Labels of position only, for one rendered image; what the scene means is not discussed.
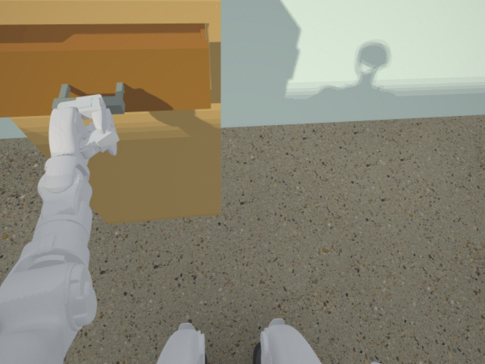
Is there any left robot upper arm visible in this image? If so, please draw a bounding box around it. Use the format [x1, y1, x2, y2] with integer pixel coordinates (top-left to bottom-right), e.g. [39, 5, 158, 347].
[0, 262, 97, 364]

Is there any cabinet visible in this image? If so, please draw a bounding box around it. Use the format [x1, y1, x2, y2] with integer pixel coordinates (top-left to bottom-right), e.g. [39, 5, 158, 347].
[0, 0, 221, 224]

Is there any robot right thigh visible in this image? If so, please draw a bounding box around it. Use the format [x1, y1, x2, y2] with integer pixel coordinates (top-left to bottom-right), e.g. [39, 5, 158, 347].
[260, 325, 322, 364]

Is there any handle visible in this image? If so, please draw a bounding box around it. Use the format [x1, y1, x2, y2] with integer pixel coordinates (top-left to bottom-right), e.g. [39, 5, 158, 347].
[52, 83, 125, 115]

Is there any robot thigh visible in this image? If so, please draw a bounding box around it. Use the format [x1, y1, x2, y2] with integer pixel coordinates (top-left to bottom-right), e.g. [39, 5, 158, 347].
[156, 329, 205, 364]
[260, 325, 322, 364]

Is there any robot left thigh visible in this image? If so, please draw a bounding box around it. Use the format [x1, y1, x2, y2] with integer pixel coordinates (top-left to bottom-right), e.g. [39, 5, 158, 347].
[156, 329, 205, 364]

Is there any robot left forearm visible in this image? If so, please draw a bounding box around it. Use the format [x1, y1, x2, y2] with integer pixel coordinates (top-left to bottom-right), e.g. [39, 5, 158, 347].
[0, 155, 92, 292]

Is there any drawer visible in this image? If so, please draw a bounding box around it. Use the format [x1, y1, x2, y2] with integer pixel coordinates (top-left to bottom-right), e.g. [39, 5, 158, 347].
[0, 24, 211, 118]

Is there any robot left hand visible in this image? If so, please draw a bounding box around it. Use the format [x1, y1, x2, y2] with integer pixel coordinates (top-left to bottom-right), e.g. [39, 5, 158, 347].
[48, 94, 119, 166]

